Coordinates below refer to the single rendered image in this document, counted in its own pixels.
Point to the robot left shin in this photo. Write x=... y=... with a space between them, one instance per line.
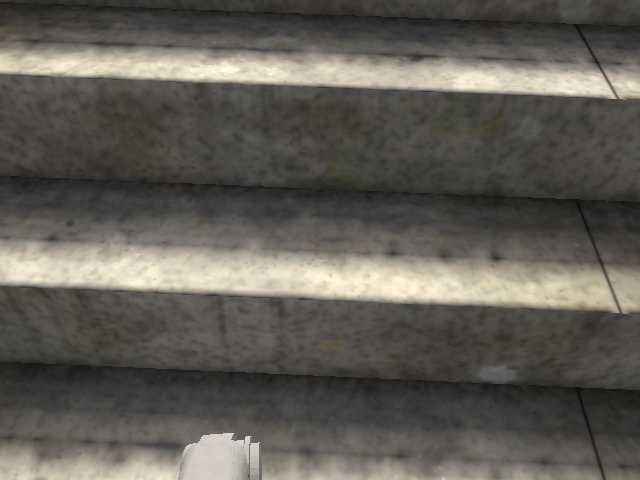
x=184 y=452

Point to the left robot thigh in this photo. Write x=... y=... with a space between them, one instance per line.
x=222 y=457

